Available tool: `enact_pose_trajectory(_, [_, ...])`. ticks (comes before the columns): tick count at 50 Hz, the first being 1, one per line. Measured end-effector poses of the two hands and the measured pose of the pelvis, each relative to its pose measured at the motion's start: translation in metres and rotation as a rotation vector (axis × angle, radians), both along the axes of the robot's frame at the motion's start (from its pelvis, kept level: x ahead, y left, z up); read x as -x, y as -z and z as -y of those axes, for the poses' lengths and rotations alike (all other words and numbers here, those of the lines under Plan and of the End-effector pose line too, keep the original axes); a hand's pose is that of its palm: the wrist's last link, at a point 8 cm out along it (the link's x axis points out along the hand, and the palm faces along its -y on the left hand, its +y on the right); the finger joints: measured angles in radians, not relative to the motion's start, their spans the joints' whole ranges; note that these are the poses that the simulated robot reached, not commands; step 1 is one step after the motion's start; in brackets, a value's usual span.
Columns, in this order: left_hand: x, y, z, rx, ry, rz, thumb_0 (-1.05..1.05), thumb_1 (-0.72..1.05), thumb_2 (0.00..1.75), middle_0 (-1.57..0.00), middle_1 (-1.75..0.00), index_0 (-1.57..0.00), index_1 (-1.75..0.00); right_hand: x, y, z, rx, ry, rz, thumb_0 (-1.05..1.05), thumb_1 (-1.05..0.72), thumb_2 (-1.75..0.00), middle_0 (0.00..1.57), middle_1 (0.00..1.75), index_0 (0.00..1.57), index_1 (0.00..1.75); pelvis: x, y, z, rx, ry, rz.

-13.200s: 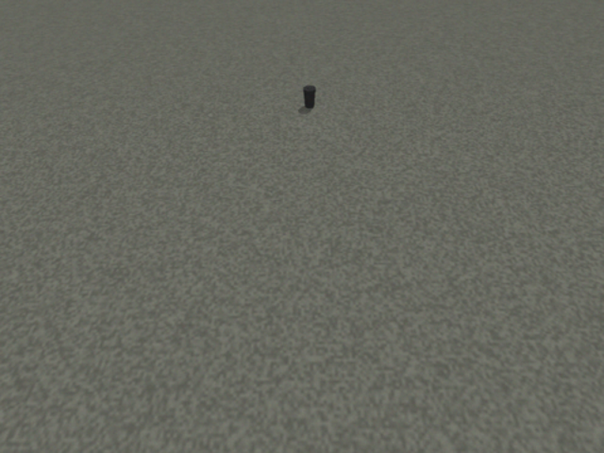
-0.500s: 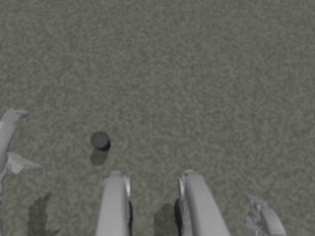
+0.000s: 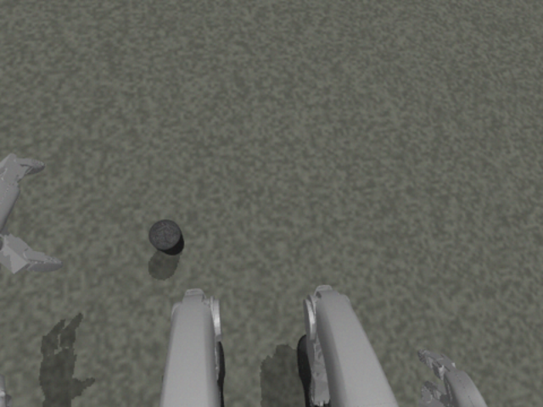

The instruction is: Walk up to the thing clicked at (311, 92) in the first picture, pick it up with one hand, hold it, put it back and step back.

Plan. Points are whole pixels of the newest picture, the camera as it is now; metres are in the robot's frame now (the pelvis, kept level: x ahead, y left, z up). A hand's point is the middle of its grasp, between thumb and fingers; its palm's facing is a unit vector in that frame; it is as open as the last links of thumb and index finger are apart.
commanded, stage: go down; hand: left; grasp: from the side
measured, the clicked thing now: (169, 240) +0.45 +0.23 -0.47
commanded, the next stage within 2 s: none
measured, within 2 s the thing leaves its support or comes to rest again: neither
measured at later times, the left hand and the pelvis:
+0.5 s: hand (30, 219) +0.40 +0.35 -0.09, palm faces -0.25 -0.57 -0.78, open 15.5 cm; pelvis +0.00 +0.00 -0.02, yaw -1 degrees
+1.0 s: hand (35, 216) +0.41 +0.36 -0.11, palm faces -0.23 -0.57 -0.79, open 15.5 cm; pelvis -0.01 +0.00 -0.05, yaw -2 degrees
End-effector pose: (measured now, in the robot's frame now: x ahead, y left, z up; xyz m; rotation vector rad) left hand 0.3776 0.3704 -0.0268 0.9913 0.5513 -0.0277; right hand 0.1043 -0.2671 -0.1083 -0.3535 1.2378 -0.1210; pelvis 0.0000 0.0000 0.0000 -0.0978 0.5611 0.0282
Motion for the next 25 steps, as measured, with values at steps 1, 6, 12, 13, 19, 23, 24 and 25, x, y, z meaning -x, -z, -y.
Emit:
enact_pose_trajectory(1, [-0.001,0.000,0.000,0.000,0.002,0.002,0.00,-0.47,0.76,-0.06,-0.80,-0.07,-0.78,0.001,0.001,0.000,-0.001,0.001,-0.004,0.01,-0.86,-0.89,0.20,0.30,0.20,0.30,0.000,0.000,0.000,0.000,0.000,0.000])
enact_pose_trajectory(6, [-0.005,0.001,-0.001,-0.001,0.007,0.006,0.00,-0.49,0.73,-0.06,-0.76,-0.06,-0.75,0.003,0.004,0.001,0.000,0.001,-0.019,0.00,-0.85,-0.89,0.20,0.30,0.20,0.30,0.000,0.003,0.001,0.001,0.003,-0.007])
enact_pose_trajectory(12, [-0.009,0.005,-0.004,0.003,0.011,0.020,0.00,-0.50,0.68,-0.06,-0.71,-0.06,-0.70,0.004,0.008,0.003,0.007,-0.002,-0.029,0.00,-0.84,-0.89,0.20,0.30,0.20,0.30,-0.001,0.009,0.000,0.003,0.004,-0.014])
enact_pose_trajectory(13, [-0.009,0.006,-0.005,0.003,0.012,0.020,0.00,-0.50,0.68,-0.06,-0.70,-0.06,-0.70,0.004,0.009,0.003,0.008,-0.003,-0.030,0.00,-0.84,-0.89,0.20,0.30,0.20,0.30,-0.001,0.010,0.000,0.004,0.004,-0.015])
enact_pose_trajectory(19, [-0.012,0.011,-0.008,0.014,0.016,0.033,0.00,-0.50,0.64,-0.06,-0.67,-0.06,-0.67,0.002,0.013,0.003,0.017,-0.010,-0.039,0.00,-0.84,-0.89,0.20,0.30,0.20,0.30,0.000,0.015,-0.001,0.009,0.005,-0.021])
enact_pose_trajectory(23, [-0.013,0.013,-0.009,0.019,0.022,0.042,0.00,-0.50,0.63,-0.06,-0.66,-0.06,-0.66,0.001,0.016,0.003,0.021,-0.014,-0.044,0.00,-0.83,-0.89,0.20,0.30,0.20,0.30,0.000,0.018,-0.001,0.012,0.005,-0.024])
enact_pose_trajectory(24, [-0.014,0.014,-0.010,0.021,0.022,0.043,0.00,-0.49,0.62,-0.06,-0.66,-0.06,-0.65,0.000,0.016,0.003,0.021,-0.016,-0.044,0.00,-0.83,-0.89,0.20,0.30,0.20,0.30,0.000,0.018,-0.001,0.012,0.005,-0.024])
enact_pose_trajectory(25, [-0.014,0.015,-0.010,0.023,0.023,0.045,0.00,-0.49,0.62,-0.06,-0.66,-0.06,-0.65,0.000,0.017,0.002,0.021,-0.018,-0.045,0.00,-0.83,-0.89,0.20,0.30,0.20,0.30,0.000,0.019,-0.002,0.013,0.005,-0.024])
